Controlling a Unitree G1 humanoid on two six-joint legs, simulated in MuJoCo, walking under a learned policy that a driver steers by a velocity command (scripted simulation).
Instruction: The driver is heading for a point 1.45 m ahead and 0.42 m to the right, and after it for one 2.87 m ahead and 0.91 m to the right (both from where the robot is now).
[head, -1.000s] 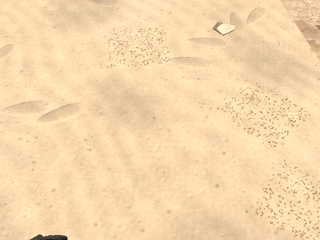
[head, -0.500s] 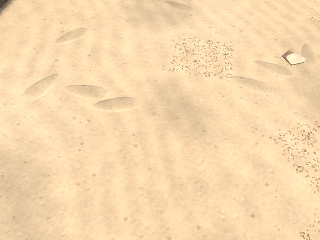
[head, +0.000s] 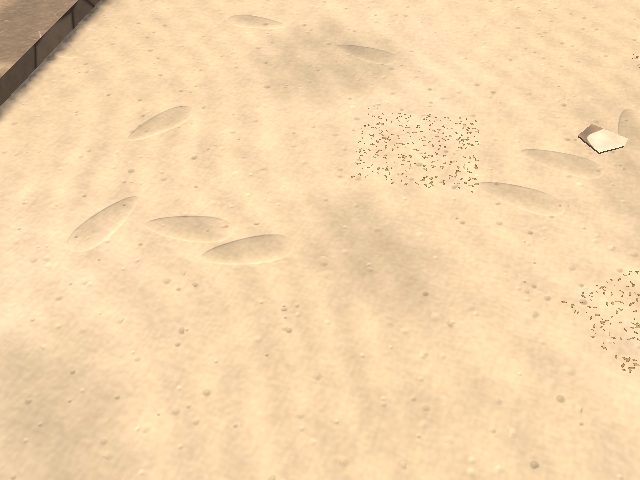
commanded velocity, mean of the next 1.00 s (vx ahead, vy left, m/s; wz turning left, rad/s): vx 0.45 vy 0.00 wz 0.01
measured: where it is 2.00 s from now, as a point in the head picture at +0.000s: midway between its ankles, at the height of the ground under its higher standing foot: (384, 308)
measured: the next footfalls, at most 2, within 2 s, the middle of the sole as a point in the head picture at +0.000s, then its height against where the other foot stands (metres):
right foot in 0.36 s outside the picture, level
left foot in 0.92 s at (333, 459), level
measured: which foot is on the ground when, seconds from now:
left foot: down 0.00-0.36, up 0.38-0.90, down 0.92-1.00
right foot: down 0.00-0.14, up 0.16-0.34, down 0.36-0.94, up 0.96-1.00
